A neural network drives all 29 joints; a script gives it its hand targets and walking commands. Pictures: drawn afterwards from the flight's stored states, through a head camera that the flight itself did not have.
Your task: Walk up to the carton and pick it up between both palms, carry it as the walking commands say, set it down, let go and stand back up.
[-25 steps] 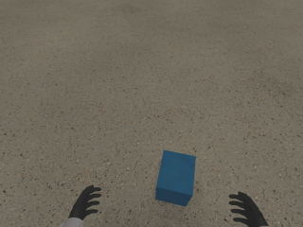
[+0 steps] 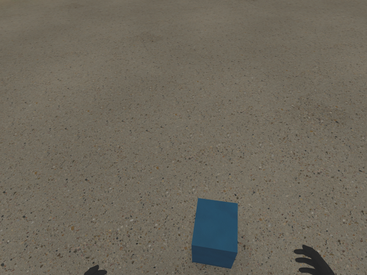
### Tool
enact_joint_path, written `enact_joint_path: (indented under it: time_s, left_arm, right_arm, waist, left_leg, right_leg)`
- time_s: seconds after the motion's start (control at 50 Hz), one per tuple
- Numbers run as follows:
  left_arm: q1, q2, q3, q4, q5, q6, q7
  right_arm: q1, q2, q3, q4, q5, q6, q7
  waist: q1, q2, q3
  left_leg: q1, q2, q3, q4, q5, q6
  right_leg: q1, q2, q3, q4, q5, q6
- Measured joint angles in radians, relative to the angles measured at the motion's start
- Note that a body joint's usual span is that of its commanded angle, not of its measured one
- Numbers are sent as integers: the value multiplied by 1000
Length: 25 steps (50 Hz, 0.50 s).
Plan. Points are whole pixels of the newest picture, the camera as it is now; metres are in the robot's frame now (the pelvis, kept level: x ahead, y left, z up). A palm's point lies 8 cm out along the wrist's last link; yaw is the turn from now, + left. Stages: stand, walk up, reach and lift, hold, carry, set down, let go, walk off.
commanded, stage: stand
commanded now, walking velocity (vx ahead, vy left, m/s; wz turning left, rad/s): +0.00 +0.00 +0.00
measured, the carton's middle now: (214, 233) +0.47 -0.09 -0.65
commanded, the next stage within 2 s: none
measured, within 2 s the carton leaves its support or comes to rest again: neither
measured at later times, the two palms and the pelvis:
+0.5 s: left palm out of the picture +0.15 +0.22 -0.13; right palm out of the picture +0.09 -0.29 -0.13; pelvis +0.06 -0.02 -0.01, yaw -4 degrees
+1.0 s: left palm out of the picture +0.09 +0.22 -0.15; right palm out of the picture -0.03 -0.27 -0.14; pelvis +0.04 -0.02 -0.01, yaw -7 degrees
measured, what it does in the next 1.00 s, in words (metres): stands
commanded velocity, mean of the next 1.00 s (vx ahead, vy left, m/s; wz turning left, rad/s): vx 0.00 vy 0.00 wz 0.00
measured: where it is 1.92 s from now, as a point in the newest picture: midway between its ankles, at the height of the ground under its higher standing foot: outside the picture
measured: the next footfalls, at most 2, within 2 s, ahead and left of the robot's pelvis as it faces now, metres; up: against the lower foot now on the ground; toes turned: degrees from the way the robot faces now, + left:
none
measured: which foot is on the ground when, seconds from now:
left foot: down 0.00-1.00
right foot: down 0.00-1.00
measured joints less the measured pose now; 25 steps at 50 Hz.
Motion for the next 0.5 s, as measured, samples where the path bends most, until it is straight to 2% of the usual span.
enact_joint_path:
  time_s: [0.14,0.3,0.44,0.5]
  left_arm:
    - [60,15,5,103,-6,-56,-2]
    - [45,1,-15,140,-17,-30,14]
    - [12,-8,-30,163,-23,-11,31]
    - [5,-5,-30,179,-22,3,39]
  right_arm:
    - [72,-30,10,128,26,-65,-15]
    - [113,-12,35,163,47,-49,-33]
    - [116,-4,46,193,53,-37,-45]
    - [118,-7,46,206,47,-27,-47]
  waist:
    - [-3,-1,-28]
    - [-22,-19,-42]
    - [-19,-26,-37]
    - [-17,-24,-33]
  left_leg:
    - [-22,17,27,24,-46,-12]
    - [-11,23,51,61,-100,-23]
    - [10,26,74,96,-82,-33]
    - [35,31,78,59,-90,-34]
  right_leg:
    - [-55,24,22,70,-60,-22]
    - [-80,39,40,166,-138,-38]
    - [-53,45,58,180,-161,-54]
    - [-47,51,60,178,-163,-57]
